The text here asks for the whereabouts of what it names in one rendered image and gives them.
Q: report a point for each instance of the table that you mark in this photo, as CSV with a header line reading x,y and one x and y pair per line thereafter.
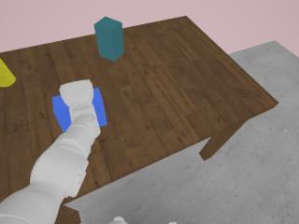
x,y
172,88

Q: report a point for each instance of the robot left forearm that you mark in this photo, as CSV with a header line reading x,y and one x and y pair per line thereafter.
x,y
80,135

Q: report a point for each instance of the robot left shin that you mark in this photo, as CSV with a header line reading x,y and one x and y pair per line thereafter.
x,y
118,218

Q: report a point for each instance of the sponge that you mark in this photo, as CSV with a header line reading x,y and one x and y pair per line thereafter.
x,y
62,114

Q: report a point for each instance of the left robot upper arm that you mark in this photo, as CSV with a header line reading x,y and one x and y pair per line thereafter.
x,y
59,175

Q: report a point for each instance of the robot left hand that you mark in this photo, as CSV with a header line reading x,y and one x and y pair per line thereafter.
x,y
81,90

